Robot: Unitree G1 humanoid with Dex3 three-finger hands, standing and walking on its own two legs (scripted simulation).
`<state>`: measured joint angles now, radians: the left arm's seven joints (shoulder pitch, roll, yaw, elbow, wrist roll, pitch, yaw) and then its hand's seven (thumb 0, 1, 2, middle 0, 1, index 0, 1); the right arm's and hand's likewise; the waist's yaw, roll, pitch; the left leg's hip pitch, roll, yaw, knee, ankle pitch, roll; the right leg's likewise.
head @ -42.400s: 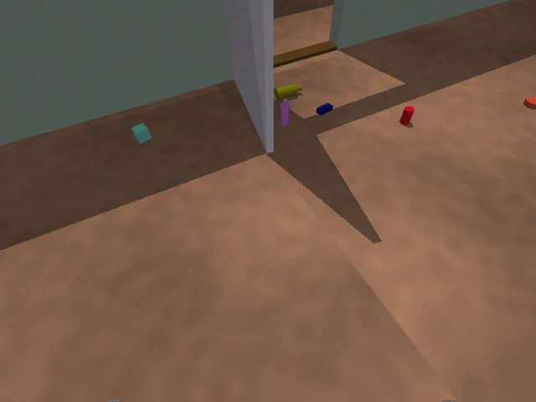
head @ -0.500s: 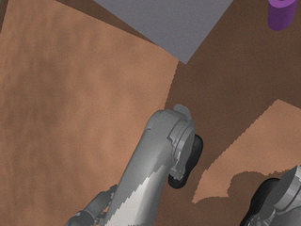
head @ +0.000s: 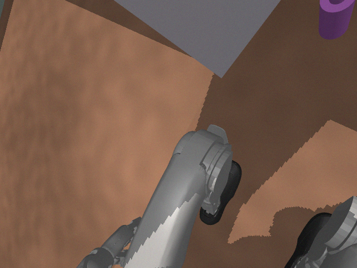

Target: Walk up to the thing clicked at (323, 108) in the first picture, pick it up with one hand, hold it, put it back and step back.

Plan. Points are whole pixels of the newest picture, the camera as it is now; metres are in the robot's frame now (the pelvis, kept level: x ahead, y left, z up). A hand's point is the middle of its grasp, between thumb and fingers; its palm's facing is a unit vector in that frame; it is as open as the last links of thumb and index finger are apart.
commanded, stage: open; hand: right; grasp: from above
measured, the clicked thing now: out of the picture +0.50 -0.34 -0.29
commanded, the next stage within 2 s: withdraw in 0.42 s
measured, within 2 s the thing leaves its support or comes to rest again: neither
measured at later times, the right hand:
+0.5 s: hand out of the picture +0.49 -0.33 -0.25, palm faces -0.47 +0.12 -0.87, open 11.7 cm
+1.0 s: hand out of the picture +0.50 -0.37 -0.10, palm faces -0.37 +0.09 -0.92, open 13.0 cm
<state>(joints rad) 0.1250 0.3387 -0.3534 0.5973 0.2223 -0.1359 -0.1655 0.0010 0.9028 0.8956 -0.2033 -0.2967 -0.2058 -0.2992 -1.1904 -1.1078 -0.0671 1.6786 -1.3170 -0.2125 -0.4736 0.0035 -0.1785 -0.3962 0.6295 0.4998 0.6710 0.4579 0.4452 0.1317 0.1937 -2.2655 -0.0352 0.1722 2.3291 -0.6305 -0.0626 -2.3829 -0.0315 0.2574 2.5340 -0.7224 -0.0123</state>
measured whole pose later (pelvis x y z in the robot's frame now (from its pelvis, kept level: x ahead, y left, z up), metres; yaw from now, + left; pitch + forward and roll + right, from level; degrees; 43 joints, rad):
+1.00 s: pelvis +0.00 +0.00 +0.03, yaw -4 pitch +35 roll +13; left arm 0.17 0.33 -0.17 0.59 0.14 -0.03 -0.21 0.00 0.91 0.90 -0.20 -0.30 -0.21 -0.30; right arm -1.12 -0.91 -0.03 1.33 -1.17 -0.01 -0.21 0.00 0.32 -0.84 0.27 0.83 0.27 0.83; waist 0.33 -0.03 0.01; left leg -2.24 -0.01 0.12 2.27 -0.65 -0.05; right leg -2.34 -0.02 0.19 2.42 -0.71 -0.01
